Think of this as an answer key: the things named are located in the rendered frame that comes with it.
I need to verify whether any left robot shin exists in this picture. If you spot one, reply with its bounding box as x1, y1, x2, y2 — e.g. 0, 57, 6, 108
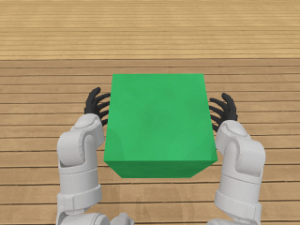
119, 213, 128, 217

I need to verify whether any robot left hand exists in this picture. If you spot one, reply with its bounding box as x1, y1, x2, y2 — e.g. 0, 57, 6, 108
84, 87, 111, 126

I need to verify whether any robot right forearm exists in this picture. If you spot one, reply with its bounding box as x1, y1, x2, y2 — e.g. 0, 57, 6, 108
214, 120, 266, 225

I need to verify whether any left robot thigh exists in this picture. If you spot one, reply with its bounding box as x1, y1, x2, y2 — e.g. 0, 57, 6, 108
110, 216, 135, 225

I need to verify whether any robot right hand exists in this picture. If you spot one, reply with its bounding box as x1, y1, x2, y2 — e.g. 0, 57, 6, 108
208, 93, 238, 133

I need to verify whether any carton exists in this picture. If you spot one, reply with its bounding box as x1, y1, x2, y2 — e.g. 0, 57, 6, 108
103, 73, 218, 178

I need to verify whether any robot left upper arm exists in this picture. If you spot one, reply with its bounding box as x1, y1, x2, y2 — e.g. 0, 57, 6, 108
60, 213, 111, 225

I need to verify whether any robot left forearm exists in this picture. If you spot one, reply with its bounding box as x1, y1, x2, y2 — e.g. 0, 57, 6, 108
55, 113, 105, 225

